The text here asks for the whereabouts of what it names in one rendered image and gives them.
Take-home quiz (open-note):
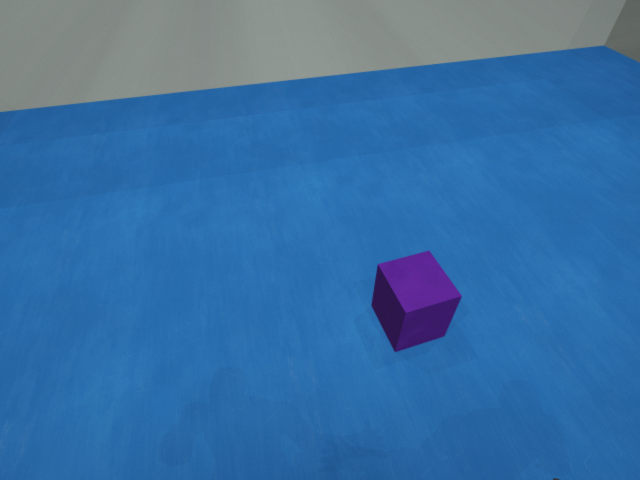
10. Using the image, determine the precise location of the carton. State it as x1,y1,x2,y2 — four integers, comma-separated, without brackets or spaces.
371,251,462,352

